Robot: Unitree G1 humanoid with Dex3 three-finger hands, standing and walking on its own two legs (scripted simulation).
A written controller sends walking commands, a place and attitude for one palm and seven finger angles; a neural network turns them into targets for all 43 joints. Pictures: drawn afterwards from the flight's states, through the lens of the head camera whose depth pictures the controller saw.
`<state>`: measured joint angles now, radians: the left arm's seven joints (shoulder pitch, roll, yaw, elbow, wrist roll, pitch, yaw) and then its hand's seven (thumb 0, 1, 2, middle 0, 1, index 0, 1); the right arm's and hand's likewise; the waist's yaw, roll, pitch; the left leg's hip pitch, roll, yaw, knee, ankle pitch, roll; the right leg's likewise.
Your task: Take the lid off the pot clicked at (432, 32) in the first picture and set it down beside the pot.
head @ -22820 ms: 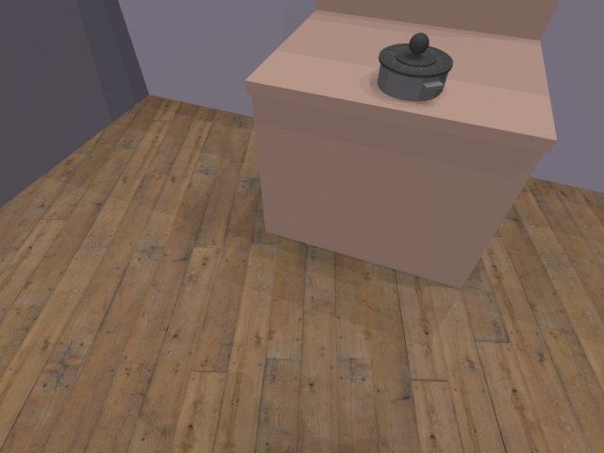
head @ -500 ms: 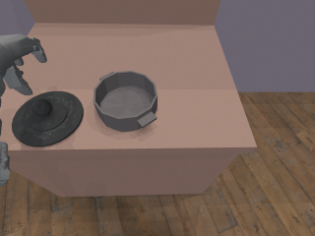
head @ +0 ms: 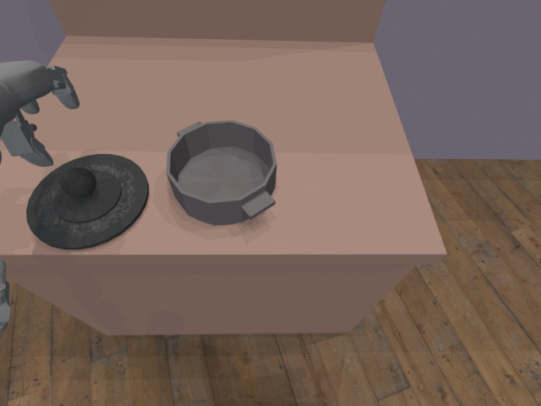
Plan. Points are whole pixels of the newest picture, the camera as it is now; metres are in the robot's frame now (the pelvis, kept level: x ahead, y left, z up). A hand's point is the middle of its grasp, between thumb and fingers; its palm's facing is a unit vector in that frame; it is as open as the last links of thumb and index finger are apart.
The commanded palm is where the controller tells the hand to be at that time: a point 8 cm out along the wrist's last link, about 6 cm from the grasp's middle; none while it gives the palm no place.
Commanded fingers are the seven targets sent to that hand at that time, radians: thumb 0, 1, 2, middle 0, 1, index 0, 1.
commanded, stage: draw the hand back to the body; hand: left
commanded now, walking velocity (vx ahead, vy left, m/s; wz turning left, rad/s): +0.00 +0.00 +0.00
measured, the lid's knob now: (78, 182) +0.47 +0.32 +0.02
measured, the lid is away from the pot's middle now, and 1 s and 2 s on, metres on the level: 0.24 0.24 0.24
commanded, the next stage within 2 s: none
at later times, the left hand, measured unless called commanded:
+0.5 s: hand (66, 126) +0.42 +0.24 +0.19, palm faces +0.30 -0.90 -0.33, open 10.9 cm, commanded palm +0.36 +0.29 +0.21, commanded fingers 0.00 0.20 0.65 -0.30 -0.78 -0.30 -0.78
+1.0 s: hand (63, 178) +0.34 +0.22 +0.19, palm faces +0.43 -0.85 -0.29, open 8.8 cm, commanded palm +0.28 +0.26 +0.20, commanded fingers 0.00 0.75 0.84 -0.22 -0.41 -0.22 -0.41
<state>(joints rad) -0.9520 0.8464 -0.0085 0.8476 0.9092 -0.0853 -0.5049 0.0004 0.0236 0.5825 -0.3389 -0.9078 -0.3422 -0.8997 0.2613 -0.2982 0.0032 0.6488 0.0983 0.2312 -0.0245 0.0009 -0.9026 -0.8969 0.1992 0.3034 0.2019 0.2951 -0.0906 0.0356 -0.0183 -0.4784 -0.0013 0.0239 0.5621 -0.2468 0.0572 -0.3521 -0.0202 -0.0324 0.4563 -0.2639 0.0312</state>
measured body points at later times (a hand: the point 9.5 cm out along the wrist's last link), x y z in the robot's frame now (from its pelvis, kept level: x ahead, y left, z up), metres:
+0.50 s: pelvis +0.01 -0.01 +0.01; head +0.03 +0.00 +0.46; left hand +0.40 +0.28 +0.21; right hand +0.14 -0.25 -0.09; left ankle +0.01 +0.08 -0.73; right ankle -0.03 -0.15 -0.73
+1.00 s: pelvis +0.02 -0.05 +0.01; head +0.02 -0.07 +0.46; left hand +0.31 +0.26 +0.20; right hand +0.18 -0.31 -0.09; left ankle +0.01 +0.08 -0.73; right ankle -0.03 -0.15 -0.73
